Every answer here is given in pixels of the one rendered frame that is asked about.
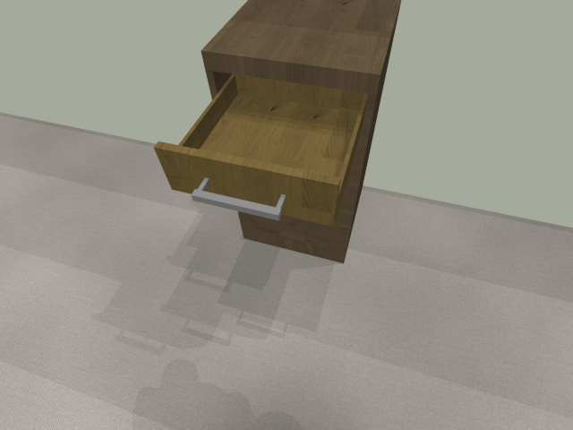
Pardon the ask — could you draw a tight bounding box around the drawer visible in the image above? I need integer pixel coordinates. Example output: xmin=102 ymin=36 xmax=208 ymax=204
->
xmin=154 ymin=74 xmax=368 ymax=227

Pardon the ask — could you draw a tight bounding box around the handle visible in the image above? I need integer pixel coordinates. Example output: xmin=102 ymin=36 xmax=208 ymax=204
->
xmin=192 ymin=177 xmax=287 ymax=221

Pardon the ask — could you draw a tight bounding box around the cabinet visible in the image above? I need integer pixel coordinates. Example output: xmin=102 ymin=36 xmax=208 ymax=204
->
xmin=201 ymin=0 xmax=401 ymax=263

